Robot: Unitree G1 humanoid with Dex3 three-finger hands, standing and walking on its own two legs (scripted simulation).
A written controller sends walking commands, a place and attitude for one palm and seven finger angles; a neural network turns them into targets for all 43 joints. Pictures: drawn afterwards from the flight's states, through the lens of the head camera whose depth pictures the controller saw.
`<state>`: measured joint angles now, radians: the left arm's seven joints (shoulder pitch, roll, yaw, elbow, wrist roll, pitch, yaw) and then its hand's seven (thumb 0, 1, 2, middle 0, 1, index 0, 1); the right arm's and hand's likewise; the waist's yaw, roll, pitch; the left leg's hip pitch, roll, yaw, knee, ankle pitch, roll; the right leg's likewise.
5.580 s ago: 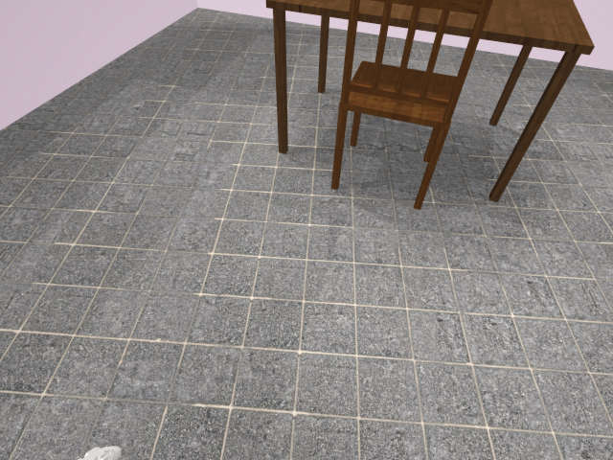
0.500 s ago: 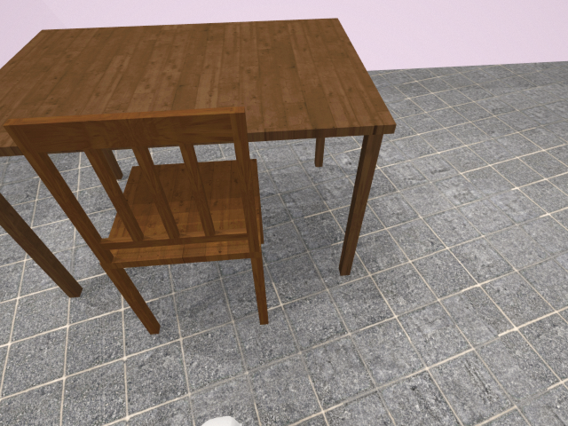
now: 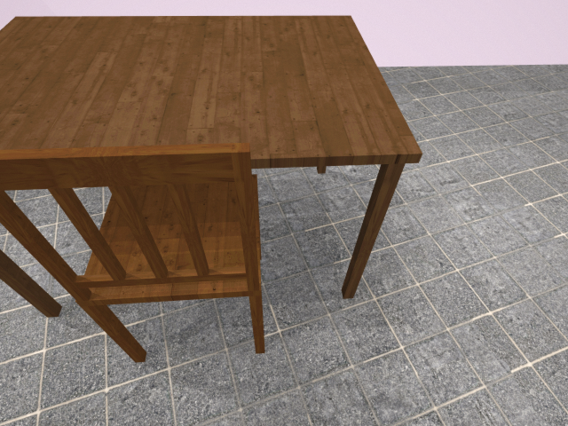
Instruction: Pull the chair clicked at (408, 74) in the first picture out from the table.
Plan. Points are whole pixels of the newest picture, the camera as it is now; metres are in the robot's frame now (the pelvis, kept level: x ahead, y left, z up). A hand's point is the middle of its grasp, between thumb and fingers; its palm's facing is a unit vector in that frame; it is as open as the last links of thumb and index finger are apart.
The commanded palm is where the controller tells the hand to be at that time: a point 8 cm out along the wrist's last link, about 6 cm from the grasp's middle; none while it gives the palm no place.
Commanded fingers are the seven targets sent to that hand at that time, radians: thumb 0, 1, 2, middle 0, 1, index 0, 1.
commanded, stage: come to a stop and stand still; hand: left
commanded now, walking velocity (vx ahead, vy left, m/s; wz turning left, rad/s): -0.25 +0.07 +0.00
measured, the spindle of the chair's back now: (143, 235) +0.45 +0.30 -0.07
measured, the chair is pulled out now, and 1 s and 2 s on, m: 0.00 0.00 0.00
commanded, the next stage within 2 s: look again from close up in 0.92 s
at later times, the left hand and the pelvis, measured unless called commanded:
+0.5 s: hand out of the picture +0.04 +0.23 -0.18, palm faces +0.06 -0.96 -0.26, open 7.3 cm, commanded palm none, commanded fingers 0.00 0.90 0.90 -0.20 -0.30 -0.20 -0.30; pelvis -0.02 +0.03 -0.02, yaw +1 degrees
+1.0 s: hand out of the picture -0.03 +0.24 -0.17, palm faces +0.01 -0.98 -0.22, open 7.3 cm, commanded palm none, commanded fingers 0.00 0.90 0.90 -0.20 -0.30 -0.20 -0.30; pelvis -0.04 +0.07 +0.00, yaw +0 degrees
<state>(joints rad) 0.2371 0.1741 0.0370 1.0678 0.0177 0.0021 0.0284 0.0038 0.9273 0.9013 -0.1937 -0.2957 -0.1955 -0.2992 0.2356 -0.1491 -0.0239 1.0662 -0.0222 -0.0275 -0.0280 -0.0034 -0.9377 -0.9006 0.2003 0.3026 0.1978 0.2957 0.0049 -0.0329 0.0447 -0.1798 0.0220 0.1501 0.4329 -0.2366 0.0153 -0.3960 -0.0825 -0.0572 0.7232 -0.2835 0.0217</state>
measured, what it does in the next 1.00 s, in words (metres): steps on the spot: right foot, then left foot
